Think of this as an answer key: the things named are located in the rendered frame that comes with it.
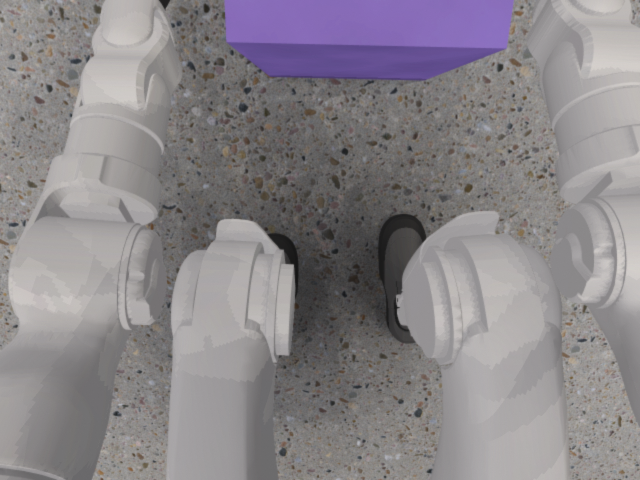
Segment left robot forearm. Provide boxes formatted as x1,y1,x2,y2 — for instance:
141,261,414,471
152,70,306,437
8,0,183,319

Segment left robot upper arm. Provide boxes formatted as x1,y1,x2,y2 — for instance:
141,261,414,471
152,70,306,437
0,216,167,480

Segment robot right shin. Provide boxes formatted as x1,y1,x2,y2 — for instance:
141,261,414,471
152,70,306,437
396,211,562,347

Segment right robot forearm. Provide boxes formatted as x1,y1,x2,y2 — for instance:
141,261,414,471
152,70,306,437
526,0,640,204

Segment carton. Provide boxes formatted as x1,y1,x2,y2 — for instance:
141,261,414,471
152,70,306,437
224,0,514,81

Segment right robot upper arm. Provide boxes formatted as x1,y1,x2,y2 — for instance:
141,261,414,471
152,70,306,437
549,194,640,427

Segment robot left thigh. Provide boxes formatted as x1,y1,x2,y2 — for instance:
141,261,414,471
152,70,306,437
166,240,295,480

